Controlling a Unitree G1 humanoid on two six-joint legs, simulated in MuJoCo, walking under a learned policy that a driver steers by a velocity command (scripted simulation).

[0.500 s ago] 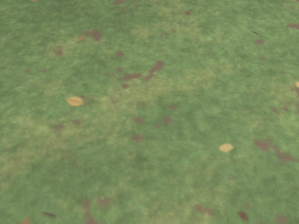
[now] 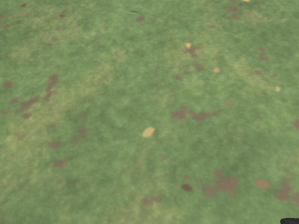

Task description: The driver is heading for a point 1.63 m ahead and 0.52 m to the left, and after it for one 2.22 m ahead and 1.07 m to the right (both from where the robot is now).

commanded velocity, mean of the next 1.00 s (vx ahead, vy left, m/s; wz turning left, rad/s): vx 0.00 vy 0.00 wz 0.36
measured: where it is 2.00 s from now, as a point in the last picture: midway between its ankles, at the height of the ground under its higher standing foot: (95, 212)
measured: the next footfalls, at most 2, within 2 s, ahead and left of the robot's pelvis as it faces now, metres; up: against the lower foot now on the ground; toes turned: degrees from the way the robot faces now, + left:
left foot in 0.16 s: +0.11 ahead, +0.13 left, +0.00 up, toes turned -14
right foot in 0.48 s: +0.05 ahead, -0.10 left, +0.00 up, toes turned +8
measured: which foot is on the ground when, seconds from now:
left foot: up 0.00-0.14, down 0.16-0.48, up 0.50-0.86, down 0.88-1.00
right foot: down 0.00-0.16, up 0.18-0.46, down 0.48-0.88, up 0.90-1.00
